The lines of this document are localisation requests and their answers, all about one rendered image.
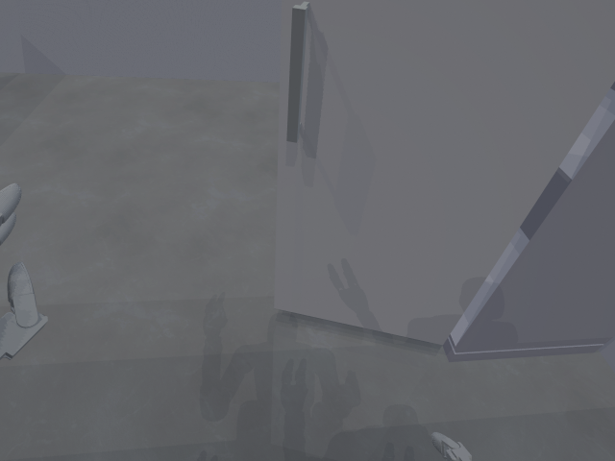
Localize robot right hand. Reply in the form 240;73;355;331
431;432;472;461

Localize fridge door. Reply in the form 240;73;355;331
274;0;615;345

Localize handle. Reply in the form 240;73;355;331
286;1;309;143

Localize robot left hand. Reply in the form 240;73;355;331
0;183;48;360

